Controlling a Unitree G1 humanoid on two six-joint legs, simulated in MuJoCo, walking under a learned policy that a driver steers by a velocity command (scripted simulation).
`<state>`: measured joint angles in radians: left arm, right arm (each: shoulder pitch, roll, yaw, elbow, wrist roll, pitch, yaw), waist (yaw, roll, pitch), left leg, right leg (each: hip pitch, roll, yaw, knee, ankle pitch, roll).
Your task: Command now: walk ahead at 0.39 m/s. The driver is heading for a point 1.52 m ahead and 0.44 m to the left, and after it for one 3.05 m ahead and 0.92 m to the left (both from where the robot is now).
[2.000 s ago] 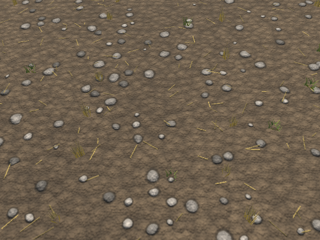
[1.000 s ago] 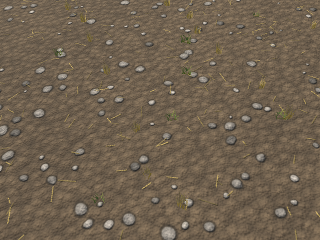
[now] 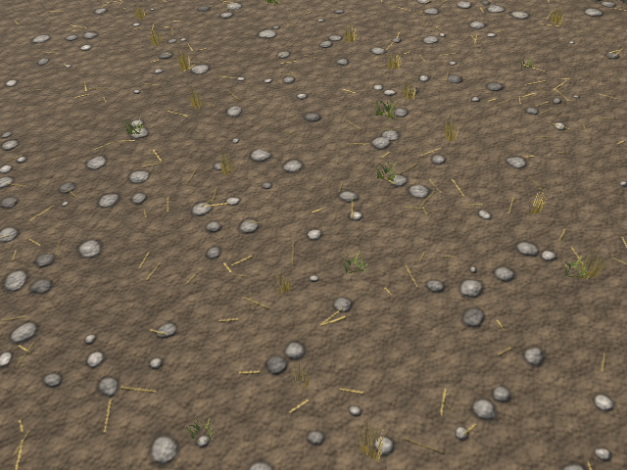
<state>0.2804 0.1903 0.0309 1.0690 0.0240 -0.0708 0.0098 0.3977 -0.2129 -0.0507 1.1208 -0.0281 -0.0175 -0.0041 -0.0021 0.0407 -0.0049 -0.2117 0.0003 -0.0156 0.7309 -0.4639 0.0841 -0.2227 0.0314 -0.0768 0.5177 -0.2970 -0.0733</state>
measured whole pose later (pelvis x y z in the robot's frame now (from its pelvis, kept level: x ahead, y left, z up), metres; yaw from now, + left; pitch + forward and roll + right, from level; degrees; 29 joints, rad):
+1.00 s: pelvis +0.55 -0.01 -0.01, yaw +11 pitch +1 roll +0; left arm -0.01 0.20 0.03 0.81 0.04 -0.09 0.00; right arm 0.45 -0.21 -0.05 1.01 0.00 -0.07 -0.01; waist -0.08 0.01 0.07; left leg -0.11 -0.08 -0.08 0.82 -0.49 0.09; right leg -0.46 0.01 -0.06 0.56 -0.13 -0.05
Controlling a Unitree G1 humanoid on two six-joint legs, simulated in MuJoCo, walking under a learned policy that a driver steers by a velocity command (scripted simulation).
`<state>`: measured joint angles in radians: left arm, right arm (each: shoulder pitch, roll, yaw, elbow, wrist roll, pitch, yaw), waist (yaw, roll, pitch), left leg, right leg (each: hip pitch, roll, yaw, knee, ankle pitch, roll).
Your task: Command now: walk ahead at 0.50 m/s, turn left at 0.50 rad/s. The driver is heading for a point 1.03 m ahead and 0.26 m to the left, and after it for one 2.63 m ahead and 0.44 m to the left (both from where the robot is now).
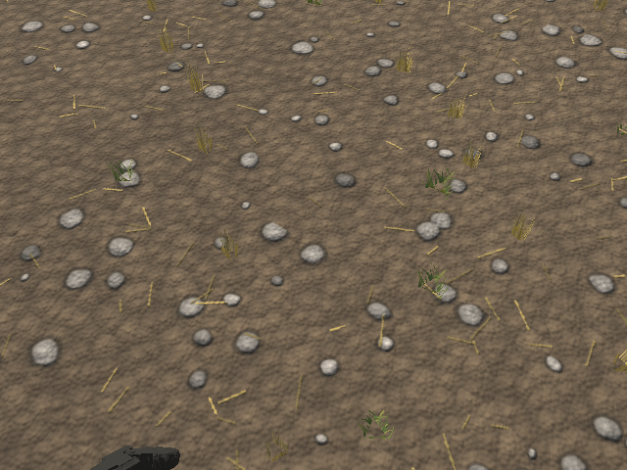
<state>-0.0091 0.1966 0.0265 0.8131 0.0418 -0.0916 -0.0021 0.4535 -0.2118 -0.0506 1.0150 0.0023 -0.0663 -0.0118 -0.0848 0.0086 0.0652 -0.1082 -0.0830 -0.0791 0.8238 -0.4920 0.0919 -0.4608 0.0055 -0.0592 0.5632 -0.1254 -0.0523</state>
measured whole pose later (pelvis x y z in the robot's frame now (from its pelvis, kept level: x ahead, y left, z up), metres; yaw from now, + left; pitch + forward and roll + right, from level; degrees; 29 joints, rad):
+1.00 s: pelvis +0.51 +0.15 +0.01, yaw +31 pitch +2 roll +1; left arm 0.04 0.23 0.02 0.71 0.03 -0.03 -0.04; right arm 0.47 -0.26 -0.05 0.88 -0.02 -0.07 -0.01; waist -0.09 -0.03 0.03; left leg 0.11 -0.13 -0.15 0.24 -0.36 0.12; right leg -0.57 -0.03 -0.04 0.58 -0.06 -0.03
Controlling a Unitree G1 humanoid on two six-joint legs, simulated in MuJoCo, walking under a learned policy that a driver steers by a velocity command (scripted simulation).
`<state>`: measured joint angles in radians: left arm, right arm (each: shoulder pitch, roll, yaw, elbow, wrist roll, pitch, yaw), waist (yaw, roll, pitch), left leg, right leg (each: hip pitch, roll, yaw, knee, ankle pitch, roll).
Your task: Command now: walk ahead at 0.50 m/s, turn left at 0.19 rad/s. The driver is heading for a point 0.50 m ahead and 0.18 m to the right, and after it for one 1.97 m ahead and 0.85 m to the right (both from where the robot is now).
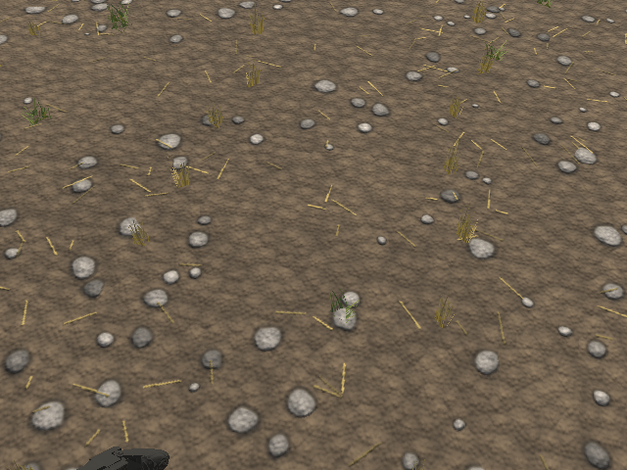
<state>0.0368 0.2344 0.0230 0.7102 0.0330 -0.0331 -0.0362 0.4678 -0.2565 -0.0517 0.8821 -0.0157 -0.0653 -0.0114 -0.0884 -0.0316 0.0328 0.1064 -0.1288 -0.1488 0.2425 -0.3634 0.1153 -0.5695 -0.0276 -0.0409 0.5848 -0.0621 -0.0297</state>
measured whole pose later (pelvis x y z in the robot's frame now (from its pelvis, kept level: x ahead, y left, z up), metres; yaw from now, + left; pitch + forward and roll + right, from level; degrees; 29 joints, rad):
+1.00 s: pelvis +0.45 -0.04 +0.00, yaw -28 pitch +1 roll +1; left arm 0.12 0.25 0.05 0.66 0.04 0.02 -0.06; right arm 0.31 -0.26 -0.04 0.79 -0.01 -0.03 -0.02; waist -0.05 -0.02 0.07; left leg -0.12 0.05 0.25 0.50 -0.38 0.01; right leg -0.46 0.00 -0.07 0.62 -0.20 -0.06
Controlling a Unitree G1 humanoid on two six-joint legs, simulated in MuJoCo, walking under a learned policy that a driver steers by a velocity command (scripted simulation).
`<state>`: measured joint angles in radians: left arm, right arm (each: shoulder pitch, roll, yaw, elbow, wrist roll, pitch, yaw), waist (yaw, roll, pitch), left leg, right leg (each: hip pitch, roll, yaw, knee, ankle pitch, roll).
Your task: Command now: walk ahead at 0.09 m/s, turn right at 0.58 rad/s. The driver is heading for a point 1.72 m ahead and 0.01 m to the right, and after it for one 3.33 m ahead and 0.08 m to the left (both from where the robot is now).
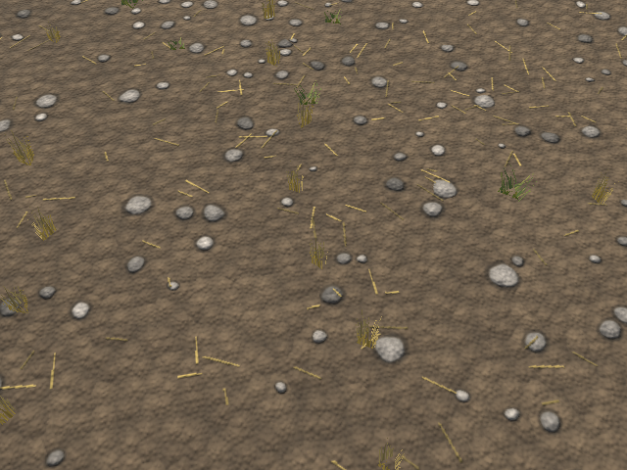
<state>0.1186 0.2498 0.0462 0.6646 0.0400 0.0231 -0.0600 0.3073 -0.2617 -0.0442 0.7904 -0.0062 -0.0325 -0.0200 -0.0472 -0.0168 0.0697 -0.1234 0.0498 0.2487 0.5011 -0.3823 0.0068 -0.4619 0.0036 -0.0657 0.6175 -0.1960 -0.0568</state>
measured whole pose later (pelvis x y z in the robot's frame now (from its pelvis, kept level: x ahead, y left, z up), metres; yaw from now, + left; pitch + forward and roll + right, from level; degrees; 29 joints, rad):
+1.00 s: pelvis +0.02 +0.02 +0.01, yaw -16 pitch -2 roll +0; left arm 0.21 0.23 0.01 0.90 0.01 0.01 0.03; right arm 0.22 -0.23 -0.03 0.88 -0.01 0.01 -0.01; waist -0.01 0.01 0.04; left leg -0.17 -0.02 0.01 0.40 -0.20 0.02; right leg -0.11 0.04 0.06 0.41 -0.26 -0.02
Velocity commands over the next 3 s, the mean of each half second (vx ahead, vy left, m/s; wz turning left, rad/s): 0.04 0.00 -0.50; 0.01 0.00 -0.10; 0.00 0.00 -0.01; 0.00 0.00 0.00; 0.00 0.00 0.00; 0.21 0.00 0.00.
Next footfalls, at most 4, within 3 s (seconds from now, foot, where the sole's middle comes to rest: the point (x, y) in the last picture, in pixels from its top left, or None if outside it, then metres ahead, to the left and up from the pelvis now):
0.02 right None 0.13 -0.08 -0.77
0.48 left None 0.10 0.11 -0.77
0.78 right None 0.01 -0.09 -0.77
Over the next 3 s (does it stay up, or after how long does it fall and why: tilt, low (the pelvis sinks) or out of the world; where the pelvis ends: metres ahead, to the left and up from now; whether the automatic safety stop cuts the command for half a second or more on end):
stays up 0.11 -0.02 0.00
